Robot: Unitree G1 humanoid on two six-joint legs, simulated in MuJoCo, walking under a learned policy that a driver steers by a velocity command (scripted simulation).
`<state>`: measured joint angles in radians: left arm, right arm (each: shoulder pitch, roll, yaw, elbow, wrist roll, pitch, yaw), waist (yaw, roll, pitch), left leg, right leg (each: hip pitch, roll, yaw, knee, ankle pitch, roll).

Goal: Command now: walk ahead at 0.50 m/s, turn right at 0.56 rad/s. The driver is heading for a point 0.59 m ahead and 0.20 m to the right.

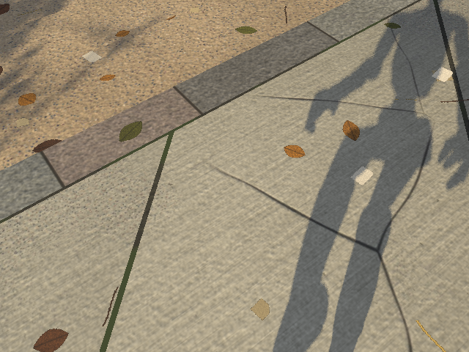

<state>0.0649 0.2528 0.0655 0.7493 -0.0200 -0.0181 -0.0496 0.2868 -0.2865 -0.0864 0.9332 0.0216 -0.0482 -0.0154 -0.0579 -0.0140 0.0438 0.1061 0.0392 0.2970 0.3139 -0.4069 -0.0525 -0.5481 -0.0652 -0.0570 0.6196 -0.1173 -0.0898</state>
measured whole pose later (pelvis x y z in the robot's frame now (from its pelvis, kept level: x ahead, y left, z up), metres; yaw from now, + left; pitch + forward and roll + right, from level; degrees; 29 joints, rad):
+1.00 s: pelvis +0.52 -0.11 +0.00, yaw -31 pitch +2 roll +2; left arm 0.06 0.26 0.06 0.62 0.01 -0.04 -0.03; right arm 0.29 -0.30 -0.07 0.91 0.01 -0.05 -0.01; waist -0.07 -0.02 0.05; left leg -0.05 0.05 0.17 0.52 -0.42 -0.03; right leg -0.48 -0.01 0.01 0.51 0.00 -0.06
